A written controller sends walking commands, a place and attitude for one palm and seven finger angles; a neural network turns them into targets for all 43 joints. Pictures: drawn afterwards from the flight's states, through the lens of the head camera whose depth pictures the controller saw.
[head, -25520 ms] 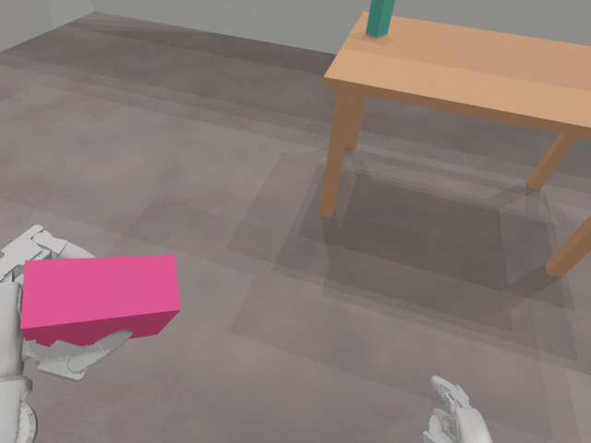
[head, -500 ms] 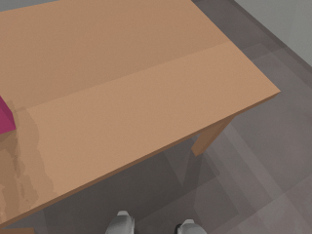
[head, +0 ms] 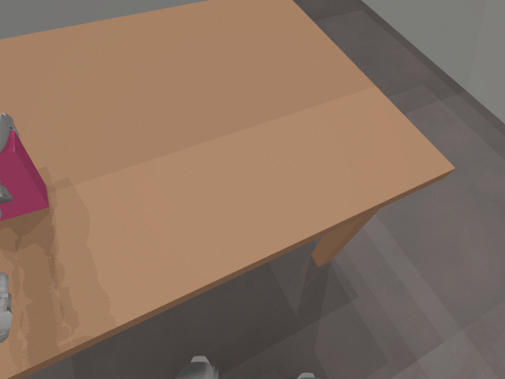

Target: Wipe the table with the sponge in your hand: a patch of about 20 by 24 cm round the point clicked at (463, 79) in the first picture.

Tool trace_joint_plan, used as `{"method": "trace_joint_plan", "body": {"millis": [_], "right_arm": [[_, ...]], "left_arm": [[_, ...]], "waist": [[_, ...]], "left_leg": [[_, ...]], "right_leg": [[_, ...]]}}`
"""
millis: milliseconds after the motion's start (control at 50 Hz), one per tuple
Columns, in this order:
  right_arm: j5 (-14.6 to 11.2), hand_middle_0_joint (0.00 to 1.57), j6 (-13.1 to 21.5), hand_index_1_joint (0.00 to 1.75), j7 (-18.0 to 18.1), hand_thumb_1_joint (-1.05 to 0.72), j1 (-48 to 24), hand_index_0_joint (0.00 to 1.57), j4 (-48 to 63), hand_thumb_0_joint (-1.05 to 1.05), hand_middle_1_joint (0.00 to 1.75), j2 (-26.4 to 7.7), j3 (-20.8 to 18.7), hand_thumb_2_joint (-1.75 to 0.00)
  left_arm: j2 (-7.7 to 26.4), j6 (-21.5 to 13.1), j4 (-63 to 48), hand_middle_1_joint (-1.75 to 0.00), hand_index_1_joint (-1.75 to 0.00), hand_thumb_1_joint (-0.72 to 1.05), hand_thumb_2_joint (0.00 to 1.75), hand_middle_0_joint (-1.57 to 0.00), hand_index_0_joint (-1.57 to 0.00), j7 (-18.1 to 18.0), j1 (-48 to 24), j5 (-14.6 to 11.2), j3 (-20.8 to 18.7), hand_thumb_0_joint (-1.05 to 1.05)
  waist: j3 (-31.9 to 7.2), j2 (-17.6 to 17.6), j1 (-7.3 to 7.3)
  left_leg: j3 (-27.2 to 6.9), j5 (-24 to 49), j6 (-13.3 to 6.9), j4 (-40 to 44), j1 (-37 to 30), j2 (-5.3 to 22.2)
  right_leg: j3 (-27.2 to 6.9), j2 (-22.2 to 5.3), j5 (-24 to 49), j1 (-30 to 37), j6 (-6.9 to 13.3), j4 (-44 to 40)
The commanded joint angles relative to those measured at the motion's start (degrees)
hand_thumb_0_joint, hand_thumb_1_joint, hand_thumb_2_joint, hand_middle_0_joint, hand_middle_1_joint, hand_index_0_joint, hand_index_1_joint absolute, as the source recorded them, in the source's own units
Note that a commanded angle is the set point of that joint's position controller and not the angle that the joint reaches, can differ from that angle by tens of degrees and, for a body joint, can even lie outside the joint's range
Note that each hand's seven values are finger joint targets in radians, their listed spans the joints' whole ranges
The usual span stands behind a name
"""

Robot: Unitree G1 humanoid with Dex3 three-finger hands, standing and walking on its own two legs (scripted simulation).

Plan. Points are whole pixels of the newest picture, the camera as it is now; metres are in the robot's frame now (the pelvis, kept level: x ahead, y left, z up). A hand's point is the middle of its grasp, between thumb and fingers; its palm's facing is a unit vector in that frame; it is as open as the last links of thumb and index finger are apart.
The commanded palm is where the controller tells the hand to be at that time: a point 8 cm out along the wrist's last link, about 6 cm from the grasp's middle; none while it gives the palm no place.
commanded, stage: slide across to the middle lane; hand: left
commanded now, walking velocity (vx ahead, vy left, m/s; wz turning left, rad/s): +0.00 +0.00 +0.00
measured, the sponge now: out of the picture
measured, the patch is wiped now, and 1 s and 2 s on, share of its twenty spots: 0.55 0.65 0.75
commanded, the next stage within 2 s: wipe back along the middle lane in 0.30 s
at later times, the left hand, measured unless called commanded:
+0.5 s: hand (23, 157) +0.43 +0.37 +0.05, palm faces -0.17 +0.03 -0.98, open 10.1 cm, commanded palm +0.43 +0.33 +0.09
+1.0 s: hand (36, 174) +0.40 +0.34 +0.05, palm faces -0.10 +0.01 -0.99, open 10.1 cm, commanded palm +0.37 +0.32 +0.08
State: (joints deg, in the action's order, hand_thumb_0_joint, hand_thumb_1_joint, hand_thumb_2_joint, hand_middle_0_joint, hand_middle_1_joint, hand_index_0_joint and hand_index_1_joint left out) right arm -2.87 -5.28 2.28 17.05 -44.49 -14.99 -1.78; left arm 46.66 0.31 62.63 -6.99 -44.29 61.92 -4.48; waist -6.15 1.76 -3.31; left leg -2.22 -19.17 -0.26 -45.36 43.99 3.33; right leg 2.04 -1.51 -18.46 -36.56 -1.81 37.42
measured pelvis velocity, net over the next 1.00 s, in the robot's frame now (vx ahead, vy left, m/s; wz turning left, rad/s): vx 0.02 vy -0.01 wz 0.00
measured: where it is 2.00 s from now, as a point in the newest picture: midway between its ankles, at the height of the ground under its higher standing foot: outside the picture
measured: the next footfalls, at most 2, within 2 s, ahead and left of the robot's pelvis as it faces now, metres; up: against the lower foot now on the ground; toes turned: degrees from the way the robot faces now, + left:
none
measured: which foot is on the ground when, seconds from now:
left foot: down 0.00-1.00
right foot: down 0.00-1.00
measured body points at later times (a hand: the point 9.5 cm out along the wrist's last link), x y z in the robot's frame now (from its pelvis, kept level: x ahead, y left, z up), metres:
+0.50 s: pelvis +0.01 -0.01 +0.01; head +0.10 +0.00 +0.45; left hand +0.43 +0.36 +0.10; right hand +0.05 -0.29 -0.12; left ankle +0.02 +0.11 -0.71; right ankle -0.01 -0.17 -0.71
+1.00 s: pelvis +0.02 -0.01 +0.01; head +0.08 -0.01 +0.46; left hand +0.40 +0.34 +0.10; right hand +0.10 -0.29 -0.12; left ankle +0.02 +0.11 -0.71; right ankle -0.01 -0.17 -0.71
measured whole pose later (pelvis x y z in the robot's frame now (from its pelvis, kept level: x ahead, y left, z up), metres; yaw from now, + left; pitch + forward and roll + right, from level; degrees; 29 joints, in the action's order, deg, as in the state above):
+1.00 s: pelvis +0.02 -0.01 +0.01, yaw +0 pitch +14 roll -2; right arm -3.4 -6.7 -0.4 14.8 -43.9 -15.8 -3.1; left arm 34.5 7.1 52.4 -13.5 -31.3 58.1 -3.0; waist -8.1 3.0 -1.1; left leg -0.7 -19.3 0.6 -40.2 34.9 3.5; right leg 0.8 -1.6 -19.2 -29.2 -2.7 34.4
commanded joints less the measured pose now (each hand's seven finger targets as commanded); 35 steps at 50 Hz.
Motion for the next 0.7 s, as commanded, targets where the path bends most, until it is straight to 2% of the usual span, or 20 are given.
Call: {"method": "trace_joint_plan", "body": {"millis": [0,40,60,80,100,140,180,240,260,320,380,420,460,480,520,560,580,620,660,680], "right_arm": [[0.23,0.2,1.06,0.3,1.09,-0.9,6.53,0.2,2.8,0.0,0.3,-10.86,-3.62,-0.9],[0.25,0.2,1.01,0.3,0.93,-0.9,6.14,0.2,2.76,0.0,0.3,-10.93,-3.74,-0.9],[0.31,0.2,0.82,0.3,0.89,-0.9,5.94,0.2,2.41,0.0,0.3,-11.16,-3.82,-0.9],[0.42,0.2,0.82,0.3,0.69,-0.9,6.1,0.2,3.08,0.0,0.3,-10.95,-3.72,-0.9],[0.37,0.2,0.72,0.3,0.57,-0.9,6.07,0.2,2.76,0.0,0.3,-11.04,-3.9,-0.9],[0.35,0.2,0.52,0.3,0.14,-0.9,5.69,0.2,2.93,0.0,0.3,-11.14,-3.78,-0.9],[0.61,0.2,0.7,0.3,-0.15,-0.9,5.85,0.2,2.94,0.0,0.3,-11.17,-4.09,-0.9],[0.53,0.2,0.87,0.3,-0.54,-0.9,5.44,0.2,2.86,0.0,0.3,-10.85,-4.35,-0.9],[0.52,0.2,0.97,0.3,-0.54,-0.9,5.3,0.2,2.36,0.0,0.3,-11.04,-4.36,-0.9],[0.42,0.2,1.24,0.3,-0.57,-0.9,5.47,0.2,2.02,0.0,0.3,-10.91,-4.37,-0.9],[0.67,0.2,1.29,0.3,-0.57,-0.9,6.11,0.2,1.65,0.0,0.3,-11.21,-4.44,-0.9],[0.44,0.2,1.19,0.3,-0.68,-0.9,5.67,0.2,1.99,0.0,0.3,-10.71,-4.25,-0.9],[0.44,0.2,1.0,0.3,-0.57,-0.9,5.28,0.2,1.83,0.0,0.3,-10.91,-4.2,-0.9],[0.56,0.2,0.94,0.3,-0.6,-0.9,5.49,0.2,2.33,0.0,0.3,-10.85,-4.07,-0.9],[0.4,0.2,0.81,0.3,-0.62,-0.9,5.14,0.2,2.13,0.0,0.3,-10.8,-4.05,-0.9],[0.34,0.2,0.6,0.3,-0.59,-0.9,4.68,0.2,2.43,0.0,0.3,-10.94,-4.06,-0.9],[0.42,0.2,0.57,0.3,-0.68,-0.9,4.79,0.2,3.07,0.0,0.3,-10.7,-4.12,-0.9],[0.26,0.2,0.54,0.3,-0.84,-0.9,4.33,0.2,3.04,0.0,0.3,-10.54,-4.17,-0.9],[0.13,0.2,0.3,0.3,-0.86,-0.9,3.81,0.2,3.12,0.0,0.3,-10.78,-4.11,-0.9],[0.3,0.2,0.28,0.3,-0.96,-0.9,4.06,0.2,3.52,0.0,0.3,-10.73,-4.15,-0.9]], "left_arm": [[9.72,-1.11,-10.01,-1.6,-1.6,0.1,1.3,-1.2,-1.2,-0.88,-19.66,-1.46,-1.01,0.0],[10.04,-0.89,-9.18,-1.6,-1.6,0.1,1.3,-1.2,-1.2,-1.2,-17.93,-1.62,-2.21,0.0],[12.26,-0.97,-9.2,-1.6,-1.6,0.1,1.3,-1.2,-1.2,-1.42,-16.75,-1.61,-4.92,0.0],[10.01,-0.81,-9.92,-1.6,-1.6,0.1,1.3,-1.2,-1.2,-1.48,-17.39,-1.43,-2.51,0.0],[11.38,-0.59,-9.65,-1.6,-1.6,0.1,1.3,-1.2,-1.2,-2.0,-16.98,-0.91,-4.04,0.0],[11.17,0.38,-8.16,-1.6,-1.6,0.1,1.3,-1.2,-1.2,-3.07,-16.57,-0.03,-3.98,0.0],[9.81,0.77,-8.66,-1.6,-1.6,0.1,1.3,-1.2,-1.2,-3.77,-16.83,-0.13,-3.54,0.0],[6.59,1.59,-8.11,-1.6,-1.6,0.1,1.3,-1.2,-1.2,-4.76,-16.2,-0.58,-1.8,0.0],[7.88,1.48,-8.59,-1.6,-1.6,0.1,1.3,-1.2,-1.2,-4.85,-16.92,-1.07,-3.53,0.0],[4.96,2.37,-8.57,-1.6,-1.6,0.1,1.3,-1.2,-1.2,-4.92,-21.3,-0.78,0.52,0.0],[6.3,2.96,-7.26,-1.6,-1.6,0.1,1.3,-1.2,-1.2,-4.49,-19.9,-0.51,-0.67,0.0],[3.41,3.31,-6.02,-1.6,-1.6,0.1,1.3,-1.2,-1.2,-4.04,-16.72,-1.15,0.97,0.0],[4.71,3.06,-5.57,-1.6,-1.6,0.1,1.3,-1.2,-1.2,-3.61,-14.57,-1.47,-1.07,0.0],[2.4,3.13,-5.7,-1.6,-1.6,0.1,1.3,-1.2,-1.2,-3.14,-14.61,-1.49,1.65,0.0],[2.72,3.06,-5.6,-1.6,-1.6,0.1,1.3,-1.2,-1.2,-2.85,-14.39,-1.38,1.44,0.0],[4.12,2.81,-5.65,-1.6,-1.6,0.1,1.3,-1.2,-1.2,-2.77,-10.75,-1.83,-1.11,0.0],[1.3,2.93,-5.94,-1.6,-1.6,0.1,1.3,-1.2,-1.2,-2.52,-9.56,-1.84,1.58,0.0],[0.55,2.78,-6.86,-1.6,-1.6,0.1,1.3,-1.2,-1.2,-2.72,-8.94,-1.98,1.8,0.0],[2.39,2.86,-6.13,-1.6,-1.6,0.1,1.3,-1.2,-1.2,-2.99,-5.53,-2.46,-1.01,0.0],[0.2,2.96,-6.73,-1.6,-1.6,0.1,1.3,-1.2,-1.2,-2.92,-5.56,-2.58,1.26,0.0]], "waist": [[-19.59,7.21,-2.71],[-19.24,5.0,-2.29],[-20.39,6.21,-1.11],[-20.5,6.34,-1.41],[-20.87,5.95,-1.25],[-18.53,4.91,-1.36],[-19.36,5.86,-1.1],[-19.59,4.54,-1.82],[-20.07,4.94,-1.53],[-18.97,4.67,-3.3],[-20.01,5.58,-2.39],[-19.53,3.79,-2.29],[-19.58,3.28,-1.51],[-19.14,3.0,-1.97],[-17.69,2.59,-2.11],[-18.8,2.38,-0.54],[-18.45,2.23,-0.94],[-17.69,1.73,-1.05],[-17.1,1.22,0.2],[-17.14,0.47,-0.35]], "left_leg": [[-0.3,18.73,-1.82,6.46,-25.45,-1.6],[0.12,18.97,-1.96,6.68,-24.73,-1.6],[-0.05,21.49,-1.78,6.87,-25.65,-1.48],[0.13,22.32,-1.8,6.86,-25.91,-1.67],[0.26,23.3,-1.8,6.73,-26.09,-1.55],[0.45,22.17,-1.79,7.11,-24.09,-1.76],[0.24,24.55,-1.69,7.03,-25.59,-1.58],[0.79,24.04,-1.68,6.98,-25.41,-1.63],[0.54,25.0,-1.62,7.02,-25.82,-1.41],[0.41,22.33,-1.71,7.33,-25.86,-1.49],[0.3,23.48,-1.81,7.05,-26.81,-1.66],[0.94,22.04,-1.85,7.21,-25.38,-1.94],[0.84,22.18,-1.88,7.41,-24.74,-1.86],[1.13,21.45,-1.97,7.2,-24.43,-2.08],[1.28,20.4,-2.01,7.24,-23.59,-1.99],[1.41,21.49,-2.0,7.49,-23.28,-2.06],[1.77,21.42,-2.1,7.09,-23.39,-2.37],[2.03,20.56,-2.09,7.11,-22.84,-2.2],[2.02,20.88,-2.13,7.46,-21.83,-2.22],[2.48,20.72,-2.3,7.08,-21.91,-2.44]], "right_leg": [[1.57,4.66,11.51,1.33,4.92,-4.59],[1.49,4.59,12.66,3.15,4.76,-5.1],[1.36,4.47,14.07,4.2,5.06,-4.72],[1.69,4.61,14.64,4.4,4.96,-4.72],[1.58,4.5,15.45,4.71,4.92,-4.68],[1.72,4.48,15.25,4.94,4.91,-4.83],[2.0,4.5,16.08,4.77,5.01,-4.56],[1.7,4.39,16.84,5.37,4.65,-5.03],[1.47,4.25,17.52,5.61,4.79,-4.84],[1.75,4.17,15.46,3.85,4.57,-5.14],[1.63,4.32,16.04,4.41,4.92,-5.02],[1.59,4.26,16.23,5.5,4.65,-5.3],[1.26,4.15,16.9,6.56,4.82,-5.14],[1.67,4.33,16.7,6.29,4.72,-5.05],[1.59,4.18,16.21,5.72,4.65,-5.16],[1.24,4.14,17.52,7.73,4.91,-4.82],[1.53,4.27,17.88,7.56,4.76,-4.83],[1.46,4.12,17.78,7.38,4.57,-5.01],[1.23,4.06,18.54,8.7,4.87,-4.85],[1.42,4.15,19.39,8.87,4.64,-4.84]]}}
